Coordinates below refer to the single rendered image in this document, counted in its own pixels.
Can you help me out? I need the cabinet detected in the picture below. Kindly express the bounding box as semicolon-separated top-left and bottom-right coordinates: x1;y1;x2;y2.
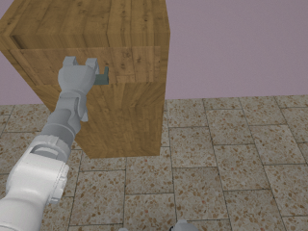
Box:
0;0;170;159

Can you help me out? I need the handle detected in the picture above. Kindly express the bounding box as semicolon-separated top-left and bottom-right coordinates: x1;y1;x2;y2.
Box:
93;66;110;86

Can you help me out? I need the left robot upper arm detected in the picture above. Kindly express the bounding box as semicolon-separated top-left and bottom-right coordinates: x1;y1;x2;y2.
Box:
0;153;69;231

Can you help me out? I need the drawer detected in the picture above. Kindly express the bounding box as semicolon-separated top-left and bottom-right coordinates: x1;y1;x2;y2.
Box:
11;46;161;86

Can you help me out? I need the robot left forearm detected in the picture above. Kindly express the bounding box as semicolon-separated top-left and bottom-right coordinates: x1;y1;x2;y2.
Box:
5;89;87;195

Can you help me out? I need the robot left hand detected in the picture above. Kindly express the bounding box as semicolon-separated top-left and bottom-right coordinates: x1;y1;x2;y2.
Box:
58;56;100;122

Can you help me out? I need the robot right shin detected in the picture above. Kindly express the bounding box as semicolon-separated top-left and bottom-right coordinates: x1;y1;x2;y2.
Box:
175;219;187;226

